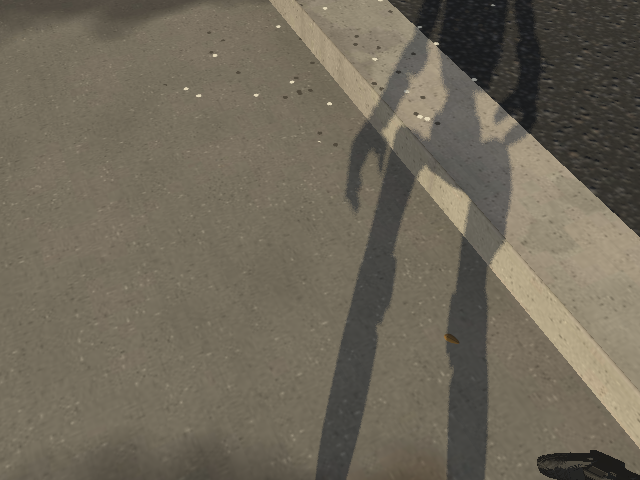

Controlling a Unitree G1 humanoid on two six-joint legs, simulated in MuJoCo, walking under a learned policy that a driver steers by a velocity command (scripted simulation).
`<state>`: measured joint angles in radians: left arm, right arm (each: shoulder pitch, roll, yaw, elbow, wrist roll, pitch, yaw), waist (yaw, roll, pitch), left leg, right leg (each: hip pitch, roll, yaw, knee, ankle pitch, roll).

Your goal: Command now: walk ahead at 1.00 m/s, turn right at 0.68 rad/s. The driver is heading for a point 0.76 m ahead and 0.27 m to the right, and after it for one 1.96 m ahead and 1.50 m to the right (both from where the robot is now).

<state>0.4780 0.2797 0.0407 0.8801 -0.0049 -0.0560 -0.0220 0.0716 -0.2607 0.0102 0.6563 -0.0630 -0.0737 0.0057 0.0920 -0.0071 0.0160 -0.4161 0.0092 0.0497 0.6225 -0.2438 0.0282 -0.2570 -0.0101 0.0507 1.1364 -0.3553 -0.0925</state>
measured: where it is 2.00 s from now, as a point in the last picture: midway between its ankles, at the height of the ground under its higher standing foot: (580, 348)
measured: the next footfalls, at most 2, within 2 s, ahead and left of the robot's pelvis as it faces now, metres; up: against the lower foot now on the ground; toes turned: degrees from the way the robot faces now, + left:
right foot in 0.36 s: +0.50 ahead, -0.12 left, +0.00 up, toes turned -22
left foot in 0.76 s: +0.93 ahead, -0.17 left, +0.00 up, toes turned -43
